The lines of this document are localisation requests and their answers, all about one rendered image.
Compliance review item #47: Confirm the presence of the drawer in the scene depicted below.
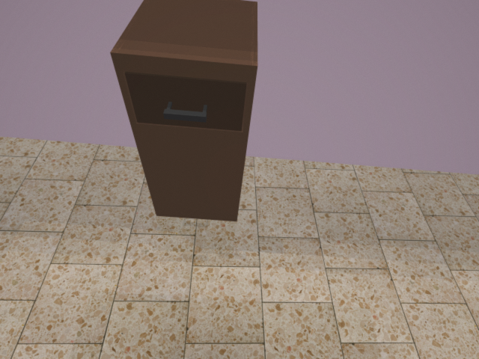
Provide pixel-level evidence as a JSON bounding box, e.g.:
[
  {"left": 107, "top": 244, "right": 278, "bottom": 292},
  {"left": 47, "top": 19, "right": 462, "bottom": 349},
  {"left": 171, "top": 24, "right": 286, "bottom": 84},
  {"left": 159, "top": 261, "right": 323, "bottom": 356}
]
[{"left": 125, "top": 72, "right": 247, "bottom": 131}]

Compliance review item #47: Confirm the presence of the cabinet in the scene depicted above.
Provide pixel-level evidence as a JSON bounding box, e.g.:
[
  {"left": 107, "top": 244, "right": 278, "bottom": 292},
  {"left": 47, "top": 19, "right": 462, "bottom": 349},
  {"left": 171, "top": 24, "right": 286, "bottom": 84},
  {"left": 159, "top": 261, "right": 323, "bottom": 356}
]
[{"left": 110, "top": 0, "right": 257, "bottom": 221}]

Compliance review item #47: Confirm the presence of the handle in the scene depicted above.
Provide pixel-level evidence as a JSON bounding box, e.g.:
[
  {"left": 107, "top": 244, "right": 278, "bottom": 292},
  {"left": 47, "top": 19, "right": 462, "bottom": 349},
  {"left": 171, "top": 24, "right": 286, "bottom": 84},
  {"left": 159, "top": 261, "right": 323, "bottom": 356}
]
[{"left": 163, "top": 102, "right": 207, "bottom": 123}]

